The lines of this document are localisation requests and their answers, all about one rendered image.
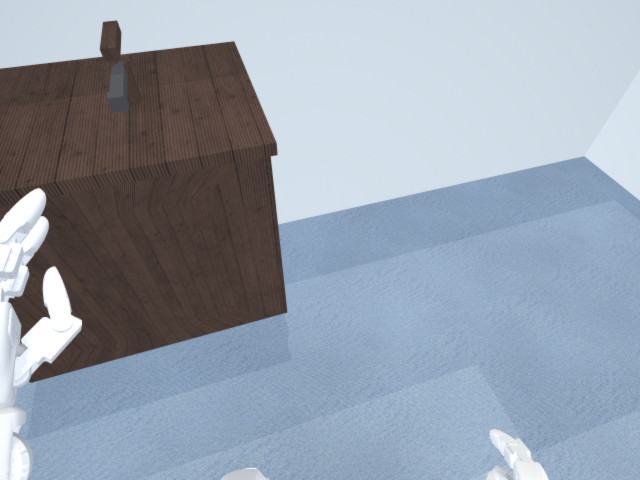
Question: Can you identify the left robot hand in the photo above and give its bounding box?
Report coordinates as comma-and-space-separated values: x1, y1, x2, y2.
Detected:
0, 188, 82, 409

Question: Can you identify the robot left forearm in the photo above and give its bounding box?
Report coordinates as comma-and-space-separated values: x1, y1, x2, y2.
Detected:
0, 407, 33, 480

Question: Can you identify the tap lever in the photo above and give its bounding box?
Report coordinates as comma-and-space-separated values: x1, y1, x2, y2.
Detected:
107, 61, 129, 113

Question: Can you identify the counter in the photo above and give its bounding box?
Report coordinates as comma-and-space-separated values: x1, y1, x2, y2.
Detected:
0, 21, 287, 383

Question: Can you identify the right robot hand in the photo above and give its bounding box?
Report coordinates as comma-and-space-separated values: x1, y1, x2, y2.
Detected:
486, 429, 549, 480

